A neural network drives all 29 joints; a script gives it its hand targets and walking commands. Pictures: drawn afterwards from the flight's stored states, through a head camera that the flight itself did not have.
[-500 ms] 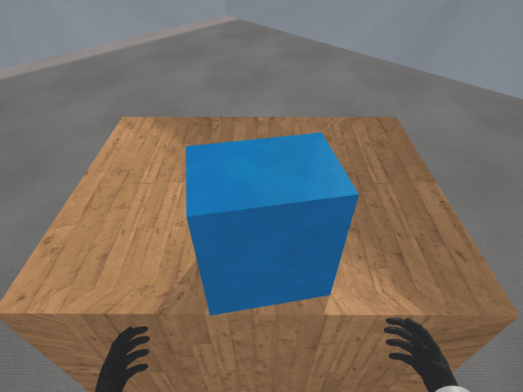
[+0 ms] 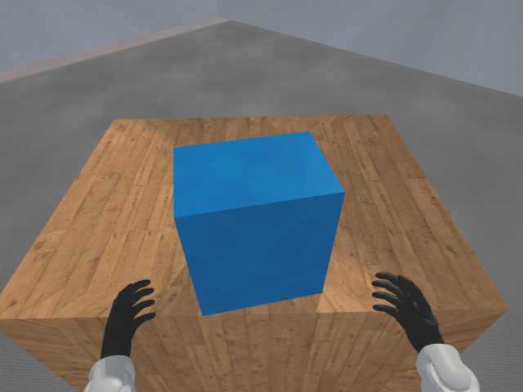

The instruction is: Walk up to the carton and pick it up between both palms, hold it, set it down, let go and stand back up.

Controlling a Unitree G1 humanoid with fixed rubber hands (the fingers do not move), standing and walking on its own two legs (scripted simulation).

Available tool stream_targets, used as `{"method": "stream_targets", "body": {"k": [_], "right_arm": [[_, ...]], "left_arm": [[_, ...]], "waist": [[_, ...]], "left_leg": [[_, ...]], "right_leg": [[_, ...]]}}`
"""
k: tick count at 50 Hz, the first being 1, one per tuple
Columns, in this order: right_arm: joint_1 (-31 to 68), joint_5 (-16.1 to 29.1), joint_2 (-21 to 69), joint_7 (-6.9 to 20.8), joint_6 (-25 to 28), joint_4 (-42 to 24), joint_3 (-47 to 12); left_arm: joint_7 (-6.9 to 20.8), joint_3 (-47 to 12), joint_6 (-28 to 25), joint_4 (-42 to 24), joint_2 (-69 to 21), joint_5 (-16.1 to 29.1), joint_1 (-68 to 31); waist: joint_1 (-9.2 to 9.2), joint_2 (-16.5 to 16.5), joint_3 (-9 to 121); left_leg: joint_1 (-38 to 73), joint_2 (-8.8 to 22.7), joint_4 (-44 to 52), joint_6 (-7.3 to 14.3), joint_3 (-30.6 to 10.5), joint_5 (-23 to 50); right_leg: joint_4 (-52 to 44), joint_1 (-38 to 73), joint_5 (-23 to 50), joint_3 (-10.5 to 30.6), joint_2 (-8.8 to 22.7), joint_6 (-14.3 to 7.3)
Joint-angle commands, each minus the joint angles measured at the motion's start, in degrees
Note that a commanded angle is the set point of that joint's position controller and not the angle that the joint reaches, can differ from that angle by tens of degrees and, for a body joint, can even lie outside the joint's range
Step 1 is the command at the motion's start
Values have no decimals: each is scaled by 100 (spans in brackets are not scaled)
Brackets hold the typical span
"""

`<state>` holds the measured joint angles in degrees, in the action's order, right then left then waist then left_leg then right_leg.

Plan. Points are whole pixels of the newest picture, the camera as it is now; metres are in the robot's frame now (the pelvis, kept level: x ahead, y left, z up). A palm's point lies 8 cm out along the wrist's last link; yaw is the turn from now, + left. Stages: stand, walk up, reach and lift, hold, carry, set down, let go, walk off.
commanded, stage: reach and lift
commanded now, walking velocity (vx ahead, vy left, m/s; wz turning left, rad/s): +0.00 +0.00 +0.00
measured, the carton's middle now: (254, 226) +0.42 +0.06 +0.03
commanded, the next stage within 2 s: none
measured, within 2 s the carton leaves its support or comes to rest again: neither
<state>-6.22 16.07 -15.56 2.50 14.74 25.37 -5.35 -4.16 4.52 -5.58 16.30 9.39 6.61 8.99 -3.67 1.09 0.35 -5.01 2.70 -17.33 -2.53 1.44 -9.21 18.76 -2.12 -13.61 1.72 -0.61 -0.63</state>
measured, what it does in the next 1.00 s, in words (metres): stands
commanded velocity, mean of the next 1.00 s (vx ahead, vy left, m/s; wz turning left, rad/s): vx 0.00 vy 0.00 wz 0.00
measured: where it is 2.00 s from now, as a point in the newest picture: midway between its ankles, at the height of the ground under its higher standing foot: outside the picture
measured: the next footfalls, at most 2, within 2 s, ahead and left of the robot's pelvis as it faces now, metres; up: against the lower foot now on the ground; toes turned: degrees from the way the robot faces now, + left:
none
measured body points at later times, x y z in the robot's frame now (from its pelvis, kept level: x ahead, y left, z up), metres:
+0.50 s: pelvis -0.01 +0.00 +0.00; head -0.01 +0.01 +0.45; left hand +0.27 +0.26 +0.09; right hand +0.33 -0.19 +0.08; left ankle +0.00 +0.15 -0.75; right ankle -0.03 -0.11 -0.75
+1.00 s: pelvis -0.01 +0.00 +0.00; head -0.01 +0.00 +0.45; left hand +0.33 +0.27 +0.14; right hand +0.39 -0.18 +0.14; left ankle +0.00 +0.15 -0.75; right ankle -0.03 -0.11 -0.75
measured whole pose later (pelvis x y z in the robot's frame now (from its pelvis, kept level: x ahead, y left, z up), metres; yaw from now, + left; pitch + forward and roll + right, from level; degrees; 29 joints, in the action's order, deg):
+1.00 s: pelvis -0.01 +0.00 +0.00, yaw +0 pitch +1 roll +0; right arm 32.1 26.9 -24.9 -1.7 -18.8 25.9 -5.3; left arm -3.4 14.3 36.8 5.4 14.5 8.6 -23.5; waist -4.1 0.2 2.0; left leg -11.4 3.4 -17.9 -2.5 1.2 -7.8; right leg 17.8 -8.0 -11.1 2.0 -1.5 -0.6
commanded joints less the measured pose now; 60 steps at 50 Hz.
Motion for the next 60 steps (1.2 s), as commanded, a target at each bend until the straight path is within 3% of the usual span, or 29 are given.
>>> {"method": "stream_targets", "body": {"k": [1, 14, 27, 31, 37, 41, 51, 56, 60], "right_arm": [[1079, 107, -647, -70, -70, -889, 223], [1989, 361, -947, -287, -1391, -1545, 383], [3362, 653, -1355, -338, -2228, -1721, 536], [3813, 736, -1495, -403, -2455, -1625, 532], [4469, 901, -1594, -406, -2849, -1257, 474], [4973, 975, -1715, -410, -3007, -1123, 481], [6097, 1143, -1822, -438, -3264, -429, 351], [6646, 1230, -1872, -390, -3314, 4, 315], [7159, 1231, -1982, -355, -3337, 355, 334]], "left_arm": [[4, 298, 115, -969, 525, -3, -1024], [138, 618, 1839, -2165, 537, 27, -1682], [102, 846, 2928, -2722, 766, 183, -2805], [116, 986, 3259, -2615, 857, 185, -3135], [99, 1024, 3684, -2481, 933, 177, -3801], [94, 1107, 3886, -2288, 1065, 159, -4195], [102, 1130, 4133, -1568, 1377, 225, -5313], [53, 1049, 4134, -1292, 1556, 258, -5953], [27, 964, 4184, -909, 1687, 332, -6410]], "waist": [[-24, 31, 406], [-47, -161, 685], [-2, -120, 1261], [-3, 8, 1430], [-2, -129, 1547], [-18, -54, 1738], [-50, 52, 2026], [-96, -166, 2254], [-97, -141, 2351]], "left_leg": [[879, -405, -79, 151, 195, 1525], [1191, -372, -54, 86, 150, 1897], [1081, -353, -157, 85, 113, 1872], [1003, -357, -181, 103, 111, 1878], [861, -337, -179, 99, 94, 1798], [780, -345, -221, 109, 93, 1775], [609, -315, -277, 161, 70, 1753], [596, -293, -309, 128, 67, 1753], [552, -263, -350, 124, 61, 1731]], "right_leg": [[-554, -849, 825, 46, -91, -56], [-681, -958, 839, -40, -218, -85], [-533, -915, 1195, -82, -248, 7], [-450, -773, 1468, -84, -265, 74], [-418, -789, 1461, -64, -253, 73], [-347, -705, 1620, -70, -262, 121], [-257, -597, 1912, -57, -231, 221], [-249, -651, 1740, -86, -224, 202], [-253, -721, 1643, -120, -242, 187]]}}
